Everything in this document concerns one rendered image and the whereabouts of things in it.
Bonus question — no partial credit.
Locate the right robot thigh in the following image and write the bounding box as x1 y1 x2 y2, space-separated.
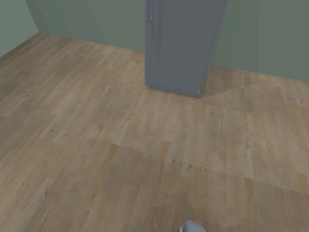
178 222 207 232

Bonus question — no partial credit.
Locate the fridge door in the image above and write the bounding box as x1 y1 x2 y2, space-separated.
145 0 225 93

